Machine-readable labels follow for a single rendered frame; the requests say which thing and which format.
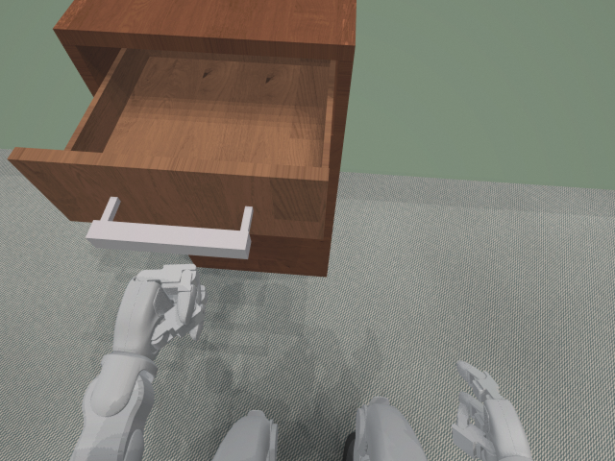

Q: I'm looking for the left robot hand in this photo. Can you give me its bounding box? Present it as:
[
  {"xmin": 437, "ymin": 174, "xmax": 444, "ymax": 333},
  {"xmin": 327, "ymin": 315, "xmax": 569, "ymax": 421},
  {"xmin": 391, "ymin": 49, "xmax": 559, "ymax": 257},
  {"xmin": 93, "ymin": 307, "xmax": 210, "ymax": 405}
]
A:
[{"xmin": 112, "ymin": 264, "xmax": 209, "ymax": 361}]

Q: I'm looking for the drawer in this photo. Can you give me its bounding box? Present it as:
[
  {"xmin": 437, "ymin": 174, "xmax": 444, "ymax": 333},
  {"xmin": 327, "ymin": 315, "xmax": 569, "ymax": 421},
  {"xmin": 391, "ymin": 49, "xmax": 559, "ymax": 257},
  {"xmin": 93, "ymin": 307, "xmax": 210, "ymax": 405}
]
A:
[{"xmin": 7, "ymin": 48, "xmax": 336, "ymax": 239}]

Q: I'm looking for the cabinet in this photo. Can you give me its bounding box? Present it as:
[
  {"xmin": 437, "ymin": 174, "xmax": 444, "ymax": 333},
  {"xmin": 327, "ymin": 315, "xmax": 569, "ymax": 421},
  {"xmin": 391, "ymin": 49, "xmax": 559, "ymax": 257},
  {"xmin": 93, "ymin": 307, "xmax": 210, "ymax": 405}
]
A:
[{"xmin": 53, "ymin": 0, "xmax": 357, "ymax": 277}]

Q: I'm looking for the robot right shin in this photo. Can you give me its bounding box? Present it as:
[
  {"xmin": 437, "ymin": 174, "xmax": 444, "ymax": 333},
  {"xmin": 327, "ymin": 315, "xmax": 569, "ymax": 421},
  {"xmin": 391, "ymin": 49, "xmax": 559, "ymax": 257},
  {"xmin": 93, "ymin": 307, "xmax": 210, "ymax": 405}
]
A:
[{"xmin": 354, "ymin": 397, "xmax": 389, "ymax": 461}]

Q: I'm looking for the left robot forearm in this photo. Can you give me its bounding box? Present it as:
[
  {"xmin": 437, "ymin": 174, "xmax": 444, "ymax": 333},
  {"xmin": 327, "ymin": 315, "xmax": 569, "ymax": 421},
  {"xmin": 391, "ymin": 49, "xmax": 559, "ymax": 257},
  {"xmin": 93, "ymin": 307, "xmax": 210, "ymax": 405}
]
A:
[{"xmin": 69, "ymin": 352, "xmax": 158, "ymax": 461}]

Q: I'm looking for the robot right thigh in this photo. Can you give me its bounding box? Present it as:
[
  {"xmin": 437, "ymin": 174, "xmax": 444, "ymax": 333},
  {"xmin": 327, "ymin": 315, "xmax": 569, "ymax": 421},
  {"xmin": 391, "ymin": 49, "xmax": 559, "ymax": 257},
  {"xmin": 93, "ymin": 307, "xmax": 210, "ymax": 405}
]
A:
[{"xmin": 355, "ymin": 403, "xmax": 429, "ymax": 461}]

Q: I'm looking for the right robot hand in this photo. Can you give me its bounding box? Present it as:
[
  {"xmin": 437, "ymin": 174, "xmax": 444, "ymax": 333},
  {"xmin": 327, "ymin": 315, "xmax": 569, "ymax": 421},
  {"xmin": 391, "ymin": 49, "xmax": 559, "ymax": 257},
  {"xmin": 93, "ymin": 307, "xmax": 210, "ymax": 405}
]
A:
[{"xmin": 452, "ymin": 360, "xmax": 532, "ymax": 461}]

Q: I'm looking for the handle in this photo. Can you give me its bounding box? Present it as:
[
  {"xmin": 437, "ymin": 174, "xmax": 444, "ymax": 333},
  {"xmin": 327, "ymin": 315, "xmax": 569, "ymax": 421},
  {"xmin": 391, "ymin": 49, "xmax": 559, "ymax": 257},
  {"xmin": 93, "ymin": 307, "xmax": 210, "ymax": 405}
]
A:
[{"xmin": 86, "ymin": 197, "xmax": 254, "ymax": 259}]

